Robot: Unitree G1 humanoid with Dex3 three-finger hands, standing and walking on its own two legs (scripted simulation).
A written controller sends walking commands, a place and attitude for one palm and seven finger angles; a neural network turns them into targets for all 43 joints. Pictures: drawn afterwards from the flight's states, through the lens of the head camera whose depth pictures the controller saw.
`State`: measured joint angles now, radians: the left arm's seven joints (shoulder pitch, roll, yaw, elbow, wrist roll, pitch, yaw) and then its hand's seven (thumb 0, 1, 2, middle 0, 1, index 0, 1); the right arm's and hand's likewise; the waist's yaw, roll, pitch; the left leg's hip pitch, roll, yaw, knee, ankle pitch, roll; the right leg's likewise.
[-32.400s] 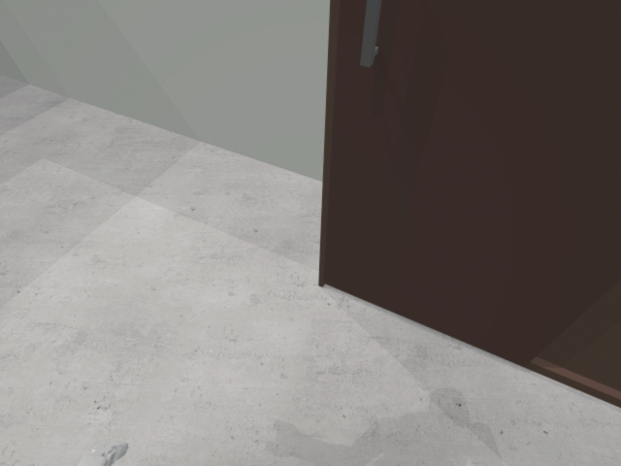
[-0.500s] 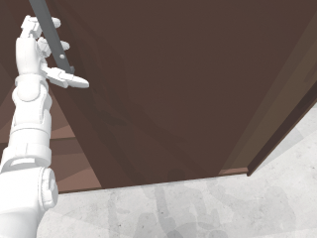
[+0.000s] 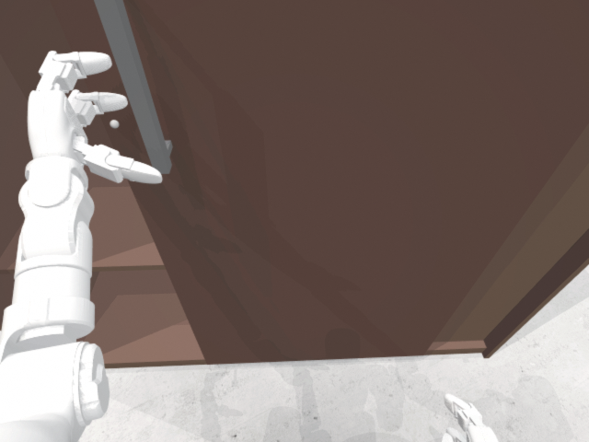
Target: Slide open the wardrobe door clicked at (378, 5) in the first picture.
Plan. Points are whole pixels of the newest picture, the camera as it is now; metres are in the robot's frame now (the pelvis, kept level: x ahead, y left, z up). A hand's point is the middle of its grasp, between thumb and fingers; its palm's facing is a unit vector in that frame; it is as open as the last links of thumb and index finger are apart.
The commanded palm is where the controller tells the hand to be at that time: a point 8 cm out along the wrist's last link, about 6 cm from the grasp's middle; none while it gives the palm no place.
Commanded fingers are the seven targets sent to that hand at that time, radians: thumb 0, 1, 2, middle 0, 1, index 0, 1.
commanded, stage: slip the hand off the handle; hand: left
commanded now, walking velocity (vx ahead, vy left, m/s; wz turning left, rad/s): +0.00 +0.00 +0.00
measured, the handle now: (143, 87) +0.46 +0.22 +0.26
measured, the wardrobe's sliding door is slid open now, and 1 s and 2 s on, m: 0.47 0.47 0.47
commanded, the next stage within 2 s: draw the hand back to the body in 0.90 s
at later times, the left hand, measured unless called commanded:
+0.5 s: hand (78, 152) +0.36 +0.27 +0.23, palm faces +0.26 -0.96 -0.08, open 14.7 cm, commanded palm +0.32 +0.31 +0.23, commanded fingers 0.00 -0.55 0.20 -0.25 -1.15 -0.25 -1.15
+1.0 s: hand (51, 206) +0.28 +0.25 +0.24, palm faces +0.31 -0.95 -0.10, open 14.7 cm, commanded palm +0.25 +0.29 +0.23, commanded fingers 0.00 -0.55 0.20 -0.25 -1.15 -0.25 -1.15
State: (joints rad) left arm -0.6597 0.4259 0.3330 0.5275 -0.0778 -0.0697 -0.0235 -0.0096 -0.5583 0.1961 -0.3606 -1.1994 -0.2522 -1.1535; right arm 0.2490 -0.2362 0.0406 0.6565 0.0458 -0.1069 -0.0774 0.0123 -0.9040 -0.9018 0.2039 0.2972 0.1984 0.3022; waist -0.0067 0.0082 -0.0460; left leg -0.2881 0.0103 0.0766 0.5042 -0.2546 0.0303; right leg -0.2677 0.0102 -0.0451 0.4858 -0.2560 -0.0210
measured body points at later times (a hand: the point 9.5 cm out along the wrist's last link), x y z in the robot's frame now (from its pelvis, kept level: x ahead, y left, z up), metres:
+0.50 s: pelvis -0.01 +0.00 +0.00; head -0.01 +0.00 +0.45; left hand +0.34 +0.32 +0.24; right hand +0.11 -0.25 -0.10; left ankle +0.00 +0.10 -0.74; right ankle +0.00 -0.11 -0.74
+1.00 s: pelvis -0.01 -0.01 +0.00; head -0.05 -0.02 +0.45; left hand +0.25 +0.30 +0.24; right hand +0.19 -0.21 -0.07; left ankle +0.00 +0.10 -0.74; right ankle +0.00 -0.11 -0.74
